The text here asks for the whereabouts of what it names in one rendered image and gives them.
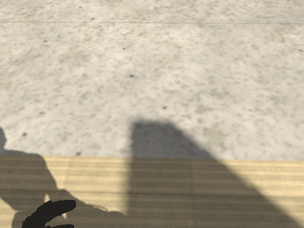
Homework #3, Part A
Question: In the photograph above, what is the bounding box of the robot left hand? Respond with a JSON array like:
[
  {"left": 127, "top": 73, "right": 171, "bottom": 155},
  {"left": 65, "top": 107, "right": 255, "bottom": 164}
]
[{"left": 21, "top": 199, "right": 76, "bottom": 228}]

